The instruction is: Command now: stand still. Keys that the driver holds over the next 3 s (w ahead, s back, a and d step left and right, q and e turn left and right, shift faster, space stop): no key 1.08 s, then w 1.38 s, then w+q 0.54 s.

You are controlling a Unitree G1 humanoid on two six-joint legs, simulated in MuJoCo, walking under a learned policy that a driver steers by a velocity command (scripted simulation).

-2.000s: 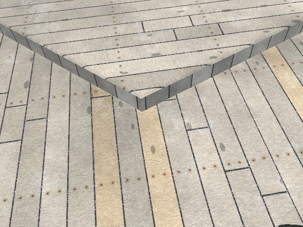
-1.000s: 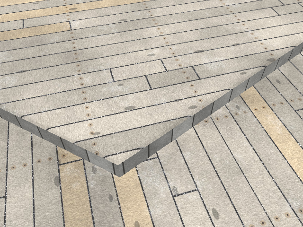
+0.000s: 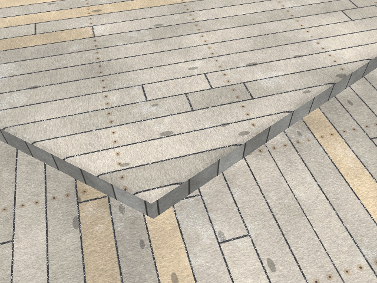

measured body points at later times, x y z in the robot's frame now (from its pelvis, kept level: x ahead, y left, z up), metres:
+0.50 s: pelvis +0.00 +0.00 +0.00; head +0.02 +0.00 +0.45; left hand +0.02 +0.25 -0.16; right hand -0.01 -0.23 -0.16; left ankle -0.02 +0.11 -0.74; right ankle +0.02 -0.14 -0.74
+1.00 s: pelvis +0.01 +0.00 +0.00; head +0.02 +0.00 +0.45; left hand +0.01 +0.24 -0.16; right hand -0.01 -0.23 -0.16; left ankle -0.02 +0.11 -0.74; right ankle +0.02 -0.14 -0.74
